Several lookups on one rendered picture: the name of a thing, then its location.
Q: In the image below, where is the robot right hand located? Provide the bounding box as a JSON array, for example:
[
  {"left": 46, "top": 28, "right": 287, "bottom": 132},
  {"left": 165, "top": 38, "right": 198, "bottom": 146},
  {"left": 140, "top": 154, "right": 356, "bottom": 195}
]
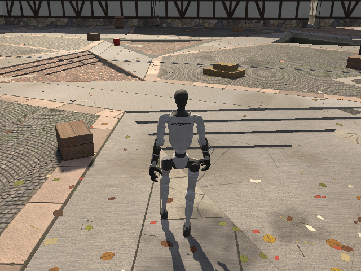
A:
[{"left": 199, "top": 158, "right": 211, "bottom": 171}]

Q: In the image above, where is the robot left hand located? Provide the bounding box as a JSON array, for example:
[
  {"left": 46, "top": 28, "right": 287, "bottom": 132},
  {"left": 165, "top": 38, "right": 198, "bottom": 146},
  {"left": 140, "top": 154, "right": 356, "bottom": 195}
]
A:
[{"left": 149, "top": 166, "right": 162, "bottom": 182}]

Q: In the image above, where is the right robot upper arm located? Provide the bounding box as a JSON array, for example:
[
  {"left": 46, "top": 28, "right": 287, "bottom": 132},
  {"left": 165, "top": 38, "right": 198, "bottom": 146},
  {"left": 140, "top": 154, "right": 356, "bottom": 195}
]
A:
[{"left": 193, "top": 114, "right": 206, "bottom": 145}]

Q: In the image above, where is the left robot forearm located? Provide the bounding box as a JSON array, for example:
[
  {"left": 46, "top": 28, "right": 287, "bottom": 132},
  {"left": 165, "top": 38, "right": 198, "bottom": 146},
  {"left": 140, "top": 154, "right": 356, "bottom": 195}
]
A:
[{"left": 150, "top": 137, "right": 161, "bottom": 167}]

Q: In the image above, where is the robot left thigh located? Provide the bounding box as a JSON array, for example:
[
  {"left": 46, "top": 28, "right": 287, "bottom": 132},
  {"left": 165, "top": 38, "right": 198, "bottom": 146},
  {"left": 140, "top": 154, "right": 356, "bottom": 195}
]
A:
[{"left": 161, "top": 156, "right": 173, "bottom": 185}]

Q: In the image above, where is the left robot upper arm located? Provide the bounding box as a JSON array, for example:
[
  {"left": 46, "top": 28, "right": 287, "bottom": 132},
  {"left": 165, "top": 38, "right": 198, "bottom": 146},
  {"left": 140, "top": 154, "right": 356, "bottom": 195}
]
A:
[{"left": 156, "top": 114, "right": 169, "bottom": 146}]

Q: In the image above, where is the right robot forearm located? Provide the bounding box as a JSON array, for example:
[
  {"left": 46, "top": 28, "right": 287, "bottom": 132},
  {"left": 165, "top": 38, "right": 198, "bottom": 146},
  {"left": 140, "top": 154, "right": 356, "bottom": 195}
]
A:
[{"left": 200, "top": 137, "right": 210, "bottom": 160}]

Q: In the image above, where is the robot left shin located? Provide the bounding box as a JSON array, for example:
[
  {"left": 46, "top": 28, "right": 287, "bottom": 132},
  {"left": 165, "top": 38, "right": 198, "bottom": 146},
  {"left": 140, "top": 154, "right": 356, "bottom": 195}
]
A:
[{"left": 161, "top": 176, "right": 169, "bottom": 212}]

